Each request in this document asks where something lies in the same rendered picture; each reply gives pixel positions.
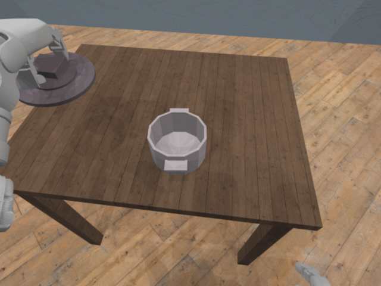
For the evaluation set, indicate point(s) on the table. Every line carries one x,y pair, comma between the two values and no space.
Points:
95,149

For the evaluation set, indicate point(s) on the knob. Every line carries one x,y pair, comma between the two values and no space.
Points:
50,66

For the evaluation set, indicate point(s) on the lid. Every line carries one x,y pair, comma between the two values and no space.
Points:
75,80

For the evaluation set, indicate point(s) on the robot left hand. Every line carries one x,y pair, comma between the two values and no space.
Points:
34,34

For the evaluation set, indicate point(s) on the pot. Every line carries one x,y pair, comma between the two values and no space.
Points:
177,141

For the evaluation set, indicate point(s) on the robot left forearm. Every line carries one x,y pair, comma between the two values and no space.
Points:
13,56

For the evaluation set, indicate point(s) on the left robot upper arm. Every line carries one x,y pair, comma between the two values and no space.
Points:
6,203

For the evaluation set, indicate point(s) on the robot right hand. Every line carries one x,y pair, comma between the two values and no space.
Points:
311,275

